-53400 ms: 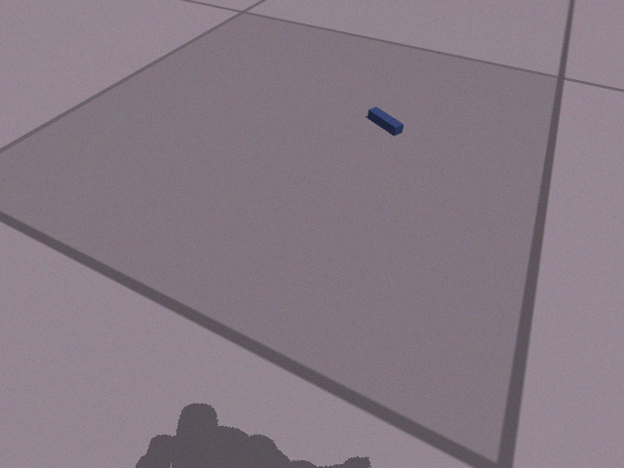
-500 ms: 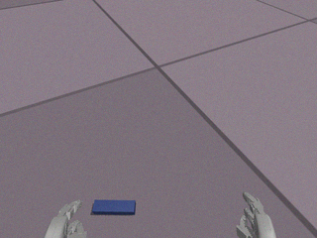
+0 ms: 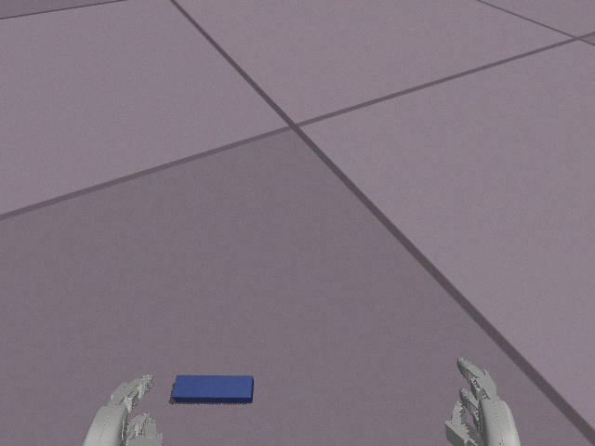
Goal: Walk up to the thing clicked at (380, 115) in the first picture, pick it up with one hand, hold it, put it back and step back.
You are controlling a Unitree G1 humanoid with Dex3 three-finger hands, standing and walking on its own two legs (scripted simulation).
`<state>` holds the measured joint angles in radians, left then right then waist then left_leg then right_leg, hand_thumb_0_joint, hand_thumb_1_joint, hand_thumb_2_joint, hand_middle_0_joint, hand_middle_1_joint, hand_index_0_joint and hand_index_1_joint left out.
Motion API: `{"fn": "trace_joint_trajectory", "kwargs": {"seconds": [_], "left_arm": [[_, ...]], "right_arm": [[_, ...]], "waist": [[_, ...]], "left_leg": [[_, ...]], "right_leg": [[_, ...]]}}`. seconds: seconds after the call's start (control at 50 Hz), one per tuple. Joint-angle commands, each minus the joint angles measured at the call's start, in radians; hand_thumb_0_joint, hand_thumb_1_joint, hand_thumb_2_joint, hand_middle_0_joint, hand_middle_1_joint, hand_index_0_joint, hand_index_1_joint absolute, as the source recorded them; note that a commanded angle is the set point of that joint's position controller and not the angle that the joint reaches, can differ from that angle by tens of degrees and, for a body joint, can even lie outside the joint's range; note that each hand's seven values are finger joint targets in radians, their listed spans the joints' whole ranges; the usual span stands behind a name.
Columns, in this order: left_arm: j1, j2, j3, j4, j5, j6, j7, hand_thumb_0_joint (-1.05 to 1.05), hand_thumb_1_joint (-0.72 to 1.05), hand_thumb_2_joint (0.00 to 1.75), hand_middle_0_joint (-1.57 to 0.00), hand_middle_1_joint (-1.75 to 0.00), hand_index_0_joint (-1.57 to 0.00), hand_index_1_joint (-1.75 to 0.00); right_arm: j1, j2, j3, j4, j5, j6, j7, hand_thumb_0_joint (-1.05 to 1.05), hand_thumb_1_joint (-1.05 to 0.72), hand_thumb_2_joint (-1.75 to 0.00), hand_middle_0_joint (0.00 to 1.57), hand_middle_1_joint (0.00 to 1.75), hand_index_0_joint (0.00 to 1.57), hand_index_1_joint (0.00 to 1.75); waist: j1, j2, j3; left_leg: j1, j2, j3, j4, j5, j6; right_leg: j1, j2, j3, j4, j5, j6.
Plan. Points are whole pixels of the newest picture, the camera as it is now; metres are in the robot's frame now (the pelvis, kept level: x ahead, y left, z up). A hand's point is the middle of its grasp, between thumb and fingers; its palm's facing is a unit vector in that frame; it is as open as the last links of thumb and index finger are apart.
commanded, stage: home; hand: left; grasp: from above
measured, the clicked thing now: (214, 389) +0.42 +0.24 -0.69
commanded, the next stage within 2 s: stand in 0.04 s
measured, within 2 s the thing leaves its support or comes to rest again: neither
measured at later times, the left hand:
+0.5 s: hand out of the picture +0.08 +0.25 -0.11, palm faces +0.04 -0.94 -0.34, open 7.4 cm
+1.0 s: hand out of the picture +0.02 +0.25 -0.10, palm faces +0.05 -0.94 -0.34, open 7.4 cm
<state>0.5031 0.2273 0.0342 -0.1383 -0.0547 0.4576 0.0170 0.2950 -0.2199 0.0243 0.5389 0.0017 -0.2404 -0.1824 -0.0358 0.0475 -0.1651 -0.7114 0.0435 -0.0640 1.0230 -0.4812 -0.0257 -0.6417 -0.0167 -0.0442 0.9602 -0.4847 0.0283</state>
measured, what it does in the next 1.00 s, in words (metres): rises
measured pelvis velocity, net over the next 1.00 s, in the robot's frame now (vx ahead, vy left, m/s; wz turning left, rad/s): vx -0.01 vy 0.01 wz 0.02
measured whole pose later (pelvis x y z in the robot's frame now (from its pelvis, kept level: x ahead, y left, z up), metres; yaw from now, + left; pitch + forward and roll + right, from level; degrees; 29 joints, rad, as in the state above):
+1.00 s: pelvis -0.01 +0.01 +0.06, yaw +1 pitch -5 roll +0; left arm 0.19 0.29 0.04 1.10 0.04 0.01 0.03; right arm 0.15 -0.29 -0.04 1.09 -0.03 0.00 -0.01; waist 0.02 0.02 0.07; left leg -0.16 0.00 -0.03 0.44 -0.20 0.00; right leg -0.11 -0.06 -0.03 0.41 -0.22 0.05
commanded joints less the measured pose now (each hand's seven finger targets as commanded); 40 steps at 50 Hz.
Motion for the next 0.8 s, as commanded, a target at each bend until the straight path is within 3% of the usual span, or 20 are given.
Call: {"fn": "trace_joint_trajectory", "kwargs": {"seconds": [0.0, 0.04, 0.1, 0.12, 0.14, 0.16, 0.18, 0.2, 0.22, 0.28, 0.3, 0.34, 0.48, 0.58, 0.74, 0.76, 0.78], "left_arm": [[-0.012, 0.113, 0.066, -0.2, 0.006, -0.049, 0.011, 0.0, 0.9, 0.9, -0.2, -0.3, -0.2, -0.3], [-0.015, 0.114, 0.06, -0.196, 0.004, -0.049, 0.01, 0.0, 0.9, 0.9, -0.2, -0.3, -0.2, -0.3], [-0.027, 0.104, 0.051, -0.214, 0.0, -0.049, 0.009, 0.0, 0.9, 0.9, -0.2, -0.3, -0.2, -0.3], [-0.31, 0.19, 0.061, 0.137, 0.118, -0.264, 0.05, 0.0, 0.9, 0.9, -0.2, -0.3, -0.2, -0.3], [-0.224, 0.217, 0.081, 0.332, 0.128, -0.33, 0.045, 0.0, 0.9, 0.9, -0.2, -0.3, -0.2, -0.3], [-0.216, 0.222, 0.076, 0.378, 0.132, -0.363, 0.039, 0.0, 0.9, 0.9, -0.2, -0.3, -0.2, -0.3], [-0.238, 0.219, 0.065, 0.402, 0.129, -0.381, 0.032, 0.0, 0.9, 0.9, -0.2, -0.3, -0.2, -0.3], [-0.244, 0.219, 0.058, 0.44, 0.125, -0.4, 0.028, 0.0, 0.9, 0.9, -0.2, -0.3, -0.2, -0.3], [-0.267, 0.218, 0.053, 0.478, 0.122, -0.41, 0.024, 0.0, 0.9, 0.9, -0.2, -0.3, -0.2, -0.3], [-0.279, 0.211, 0.065, 0.595, 0.105, -0.421, 0.024, 0.0, 0.9, 0.9, -0.2, -0.3, -0.2, -0.3], [-0.292, 0.212, 0.062, 0.635, 0.104, -0.426, 0.026, 0.0, 0.9, 0.9, -0.2, -0.3, -0.2, -0.3], [-0.315, 0.216, 0.062, 0.699, 0.105, -0.442, 0.027, 0.0, 0.9, 0.9, -0.2, -0.3, -0.2, -0.3], [-0.302, 0.21, 0.057, 0.893, 0.096, -0.462, 0.026, 0.0, 0.9, 0.9, -0.2, -0.3, -0.2, -0.3], [-0.326, 0.234, 0.054, 0.993, 0.092, -0.47, 0.028, 0.0, 0.9, 0.9, -0.2, -0.3, -0.2, -0.3], [-0.312, 0.237, 0.042, 1.116, 0.09, -0.467, 0.026, 0.0, 0.9, 0.9, -0.2, -0.3, -0.2, -0.3], [-0.319, 0.238, 0.04, 1.123, 0.09, -0.471, 0.026, 0.0, 0.9, 0.9, -0.2, -0.3, -0.2, -0.3], [-0.325, 0.243, 0.04, 1.133, 0.09, -0.47, 0.026, 0.0, 0.9, 0.9, -0.2, -0.3, -0.2, -0.3]], "right_arm": [[-0.072, -0.128, -0.054, -0.166, 0.005, -0.058, -0.015, 0.0, -0.9, -0.9, 0.2, 0.3, 0.2, 0.3], [-0.076, -0.13, -0.052, -0.167, 0.006, -0.054, -0.014, 0.0, -0.9, -0.9, 0.2, 0.3, 0.2, 0.3], [-0.074, -0.128, -0.052, -0.172, 0.007, -0.055, -0.014, 0.0, -0.9, -0.9, 0.2, 0.3, 0.2, 0.3], [-0.135, -0.233, -0.084, 0.09, -0.111, 0.057, 0.045, 0.0, -0.9, -0.9, 0.2, 0.3, 0.2, 0.3], [-0.136, -0.247, -0.105, 0.095, -0.112, 0.098, 0.077, 0.0, -0.9, -0.9, 0.2, 0.3, 0.2, 0.3], [-0.14, -0.239, -0.099, 0.088, -0.115, 0.117, 0.097, 0.0, -0.9, -0.9, 0.2, 0.3, 0.2, 0.3], [-0.129, -0.239, -0.099, 0.08, -0.116, 0.131, 0.11, 0.0, -0.9, -0.9, 0.2, 0.3, 0.2, 0.3], [-0.127, -0.232, -0.095, 0.099, -0.1, 0.135, 0.125, 0.0, -0.9, -0.9, 0.2, 0.3, 0.2, 0.3], [-0.119, -0.211, -0.092, 0.127, -0.072, 0.138, 0.145, 0.0, -0.9, -0.9, 0.2, 0.3, 0.2, 0.3], [-0.145, -0.221, -0.106, 0.167, -0.049, 0.152, 0.165, 0.0, -0.9, -0.9, 0.2, 0.3, 0.2, 0.3], [-0.146, -0.222, -0.109, 0.185, -0.047, 0.158, 0.168, 0.0, -0.9, -0.9, 0.2, 0.3, 0.2, 0.3], [-0.15, -0.225, -0.109, 0.217, -0.05, 0.168, 0.169, 0.0, -0.9, -0.9, 0.2, 0.3, 0.2, 0.3], [-0.165, -0.247, -0.116, 0.307, -0.051, 0.194, 0.16, 0.0, -0.9, -0.9, 0.2, 0.3, 0.2, 0.3], [-0.147, -0.246, -0.11, 0.372, -0.04, 0.209, 0.153, 0.0, -0.9, -0.9, 0.2, 0.3, 0.2, 0.3], [-0.177, -0.26, -0.105, 0.442, -0.03, 0.216, 0.151, 0.0, -0.9, -0.9, 0.2, 0.3, 0.2, 0.3], [-0.17, -0.259, -0.104, 0.447, -0.029, 0.215, 0.151, 0.0, -0.9, -0.9, 0.2, 0.3, 0.2, 0.3], [-0.171, -0.255, -0.103, 0.455, -0.028, 0.218, 0.151, 0.0, -0.9, -0.9, 0.2, 0.3, 0.2, 0.3]], "waist": [[-0.001, 0.007, -0.069], [-0.001, 0.0, -0.041], [-0.009, 0.0, -0.08], [0.073, -0.062, 0.151], [0.065, -0.12, 0.074], [0.053, -0.141, 0.062], [0.038, -0.113, 0.085], [0.047, -0.051, 0.061], [0.055, -0.041, 0.044], [0.071, -0.07, 0.046], [0.069, -0.065, 0.058], [0.059, -0.065, 0.047], [0.067, 0.006, 0.141], [0.045, -0.035, 0.172], [0.054, -0.013, 0.216], [0.05, -0.025, 0.196], [0.049, -0.035, 0.211]], "left_leg": [[0.111, -0.033, 0.026, -0.177, 0.168, 0.034], [0.095, -0.034, 0.026, -0.18, 0.147, 0.035], [0.109, -0.034, 0.025, -0.176, 0.162, 0.036], [0.114, -0.003, -0.016, -0.244, 0.366, 0.082], [0.171, -0.019, 0.022, -0.234, 0.346, 0.091], [0.217, -0.021, 0.024, -0.237, 0.327, 0.097], [0.217, -0.025, 0.005, -0.258, 0.319, 0.09], [0.264, -0.02, -0.008, -0.279, 0.32, 0.093], [0.28, -0.023, -0.006, -0.301, 0.298, 0.091], [0.34, -0.017, -0.011, -0.323, 0.31, 0.086], [0.337, -0.015, -0.02, -0.337, 0.28, 0.087], [0.394, -0.005, -0.02, -0.353, 0.336, 0.09], [0.411, 0.029, -0.082, -0.501, 0.255, 0.09], [0.456, 0.025, -0.067, -0.557, 0.279, 0.073], [0.487, 0.042, -0.086, -0.674, 0.232, 0.06], [0.509, 0.042, -0.076, -0.665, 0.285, 0.061], [0.509, 0.042, -0.075, -0.674, 0.268, 0.058]], "right_leg": [[0.02, 0.036, -0.028, -0.161, 0.16, -0.025], [0.01, 0.037, -0.028, -0.166, 0.141, -0.025], [0.019, 0.037, -0.027, -0.162, 0.156, -0.025], [0.231, -0.048, 0.037, -0.196, 0.183, -0.052], [0.249, -0.065, 0.109, -0.235, 0.16, -0.09], [0.223, -0.079, 0.149, -0.252, 0.154, -0.104], [0.195, -0.056, 0.131, -0.254, 0.159, -0.104], [0.243, -0.061, 0.117, -0.241, 0.205, -0.091], [0.279, -0.07, 0.105, -0.232, 0.213, -0.082], [0.262, -0.071, 0.107, -0.281, 0.219, -0.065], [0.274, -0.076, 0.108, -0.303, 0.203, -0.06], [0.296, -0.077, 0.103, -0.309, 0.271, -0.055], [0.351, -0.058, 0.064, -0.399, 0.226, -0.045], [0.402, -0.081, 0.087, -0.492, 0.254, -0.048], [0.482, -0.079, 0.066, -0.577, 0.262, -0.031], [0.502, -0.089, 0.072, -0.587, 0.291, -0.032], [0.489, -0.086, 0.069, -0.594, 0.273, -0.03]]}}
